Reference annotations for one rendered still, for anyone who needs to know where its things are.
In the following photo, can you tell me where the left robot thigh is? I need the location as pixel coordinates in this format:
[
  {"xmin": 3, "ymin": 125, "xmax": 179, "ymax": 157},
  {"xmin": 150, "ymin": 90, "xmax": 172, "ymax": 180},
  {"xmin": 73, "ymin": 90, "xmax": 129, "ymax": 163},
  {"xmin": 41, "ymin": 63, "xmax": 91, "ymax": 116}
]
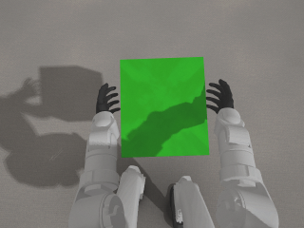
[{"xmin": 116, "ymin": 170, "xmax": 146, "ymax": 228}]

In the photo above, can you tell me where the carton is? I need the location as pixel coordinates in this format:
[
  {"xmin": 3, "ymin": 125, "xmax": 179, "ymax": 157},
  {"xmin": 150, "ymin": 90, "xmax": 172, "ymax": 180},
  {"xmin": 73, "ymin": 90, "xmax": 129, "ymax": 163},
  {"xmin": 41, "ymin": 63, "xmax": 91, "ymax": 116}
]
[{"xmin": 120, "ymin": 57, "xmax": 210, "ymax": 158}]

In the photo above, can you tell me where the robot left upper arm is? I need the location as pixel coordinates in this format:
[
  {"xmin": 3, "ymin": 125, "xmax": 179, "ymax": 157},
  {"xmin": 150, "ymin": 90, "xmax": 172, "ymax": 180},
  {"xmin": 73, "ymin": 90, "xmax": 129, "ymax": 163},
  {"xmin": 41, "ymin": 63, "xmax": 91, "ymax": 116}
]
[{"xmin": 68, "ymin": 193, "xmax": 126, "ymax": 228}]

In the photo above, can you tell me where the right robot hand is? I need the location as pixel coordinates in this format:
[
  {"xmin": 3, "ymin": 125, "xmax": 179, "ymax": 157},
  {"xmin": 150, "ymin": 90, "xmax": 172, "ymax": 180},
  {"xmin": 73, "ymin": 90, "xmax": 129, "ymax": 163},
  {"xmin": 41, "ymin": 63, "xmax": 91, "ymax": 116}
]
[{"xmin": 206, "ymin": 79, "xmax": 234, "ymax": 114}]

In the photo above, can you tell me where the robot left shin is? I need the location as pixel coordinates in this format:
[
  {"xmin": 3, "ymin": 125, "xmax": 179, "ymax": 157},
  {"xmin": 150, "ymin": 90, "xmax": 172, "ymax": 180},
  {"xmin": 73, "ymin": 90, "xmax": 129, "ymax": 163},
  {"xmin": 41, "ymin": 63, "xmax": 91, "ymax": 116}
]
[{"xmin": 120, "ymin": 165, "xmax": 142, "ymax": 182}]

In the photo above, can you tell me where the robot left forearm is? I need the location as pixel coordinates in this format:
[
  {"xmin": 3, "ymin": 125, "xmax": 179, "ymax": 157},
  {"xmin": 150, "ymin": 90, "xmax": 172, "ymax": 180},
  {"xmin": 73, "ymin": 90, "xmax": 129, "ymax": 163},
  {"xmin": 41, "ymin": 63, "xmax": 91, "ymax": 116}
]
[{"xmin": 68, "ymin": 111, "xmax": 120, "ymax": 228}]

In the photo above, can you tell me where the left robot hand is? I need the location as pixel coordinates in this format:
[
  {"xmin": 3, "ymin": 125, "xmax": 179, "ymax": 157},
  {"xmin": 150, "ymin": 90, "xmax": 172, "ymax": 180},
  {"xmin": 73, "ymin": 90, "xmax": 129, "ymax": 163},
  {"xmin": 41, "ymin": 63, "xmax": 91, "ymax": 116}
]
[{"xmin": 96, "ymin": 83, "xmax": 120, "ymax": 114}]

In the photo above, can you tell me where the robot right upper arm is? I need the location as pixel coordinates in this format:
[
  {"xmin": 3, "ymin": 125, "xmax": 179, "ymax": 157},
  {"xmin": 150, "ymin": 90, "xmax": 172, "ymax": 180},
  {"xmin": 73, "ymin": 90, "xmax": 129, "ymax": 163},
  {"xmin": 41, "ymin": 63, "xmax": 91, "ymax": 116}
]
[{"xmin": 215, "ymin": 187, "xmax": 278, "ymax": 228}]

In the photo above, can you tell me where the robot right forearm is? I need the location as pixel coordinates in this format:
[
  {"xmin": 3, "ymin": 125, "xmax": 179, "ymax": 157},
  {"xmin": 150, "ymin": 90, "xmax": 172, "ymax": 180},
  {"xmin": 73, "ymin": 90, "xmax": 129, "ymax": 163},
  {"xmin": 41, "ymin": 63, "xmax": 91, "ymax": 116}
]
[{"xmin": 214, "ymin": 107, "xmax": 279, "ymax": 226}]

